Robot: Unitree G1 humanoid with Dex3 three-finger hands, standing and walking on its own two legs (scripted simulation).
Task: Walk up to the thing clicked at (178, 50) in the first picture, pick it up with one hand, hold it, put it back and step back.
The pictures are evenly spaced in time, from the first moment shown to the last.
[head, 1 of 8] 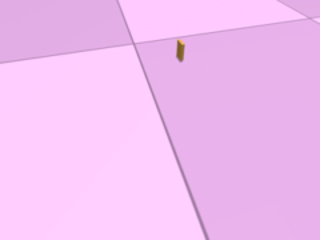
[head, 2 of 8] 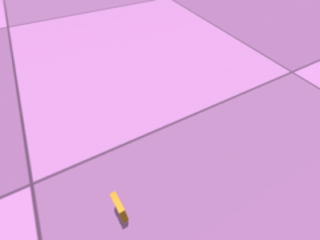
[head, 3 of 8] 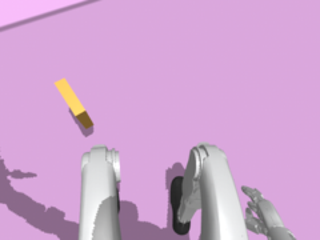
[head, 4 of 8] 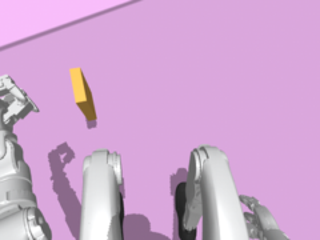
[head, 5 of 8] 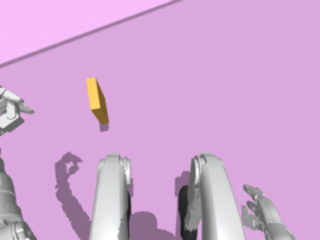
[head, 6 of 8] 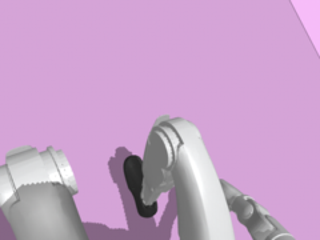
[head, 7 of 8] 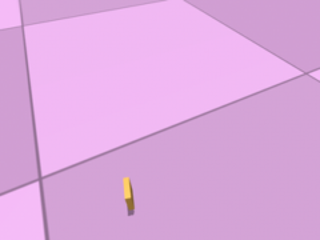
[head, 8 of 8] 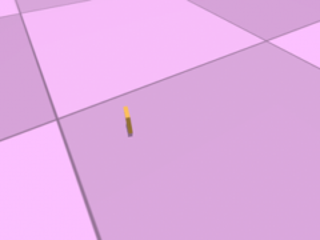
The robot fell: no
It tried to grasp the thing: yes
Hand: left
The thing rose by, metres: 0.00
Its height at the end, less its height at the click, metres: +0.00
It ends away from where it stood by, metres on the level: 0.06
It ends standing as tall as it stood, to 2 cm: yes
